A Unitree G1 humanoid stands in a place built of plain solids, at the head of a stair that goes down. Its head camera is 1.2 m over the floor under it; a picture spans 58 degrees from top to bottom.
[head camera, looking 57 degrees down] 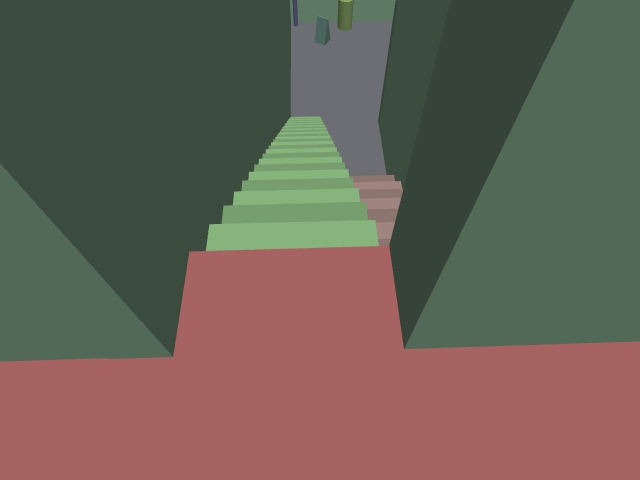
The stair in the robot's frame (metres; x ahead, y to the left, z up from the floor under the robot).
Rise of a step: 0.19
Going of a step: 0.24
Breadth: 0.65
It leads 2 degrees to the left of straight ahead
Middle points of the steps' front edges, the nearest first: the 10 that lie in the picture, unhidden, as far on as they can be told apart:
0.75 0.10 0.00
0.98 0.11 -0.18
1.22 0.11 -0.37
1.45 0.12 -0.55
1.69 0.13 -0.74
1.92 0.14 -0.93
2.16 0.15 -1.11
2.39 0.15 -1.30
2.63 0.16 -1.48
2.86 0.17 -1.67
